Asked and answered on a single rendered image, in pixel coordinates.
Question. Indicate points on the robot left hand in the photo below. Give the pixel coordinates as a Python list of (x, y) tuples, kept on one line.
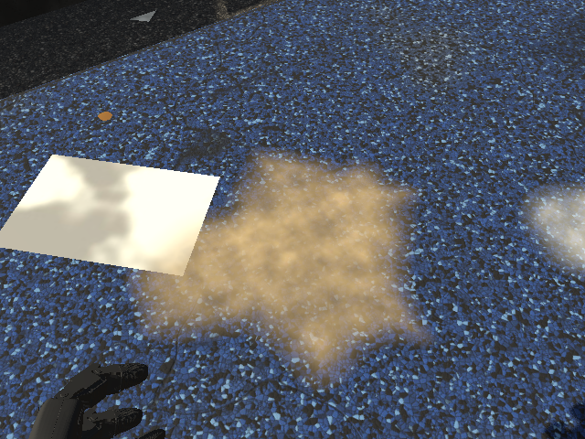
[(63, 416)]

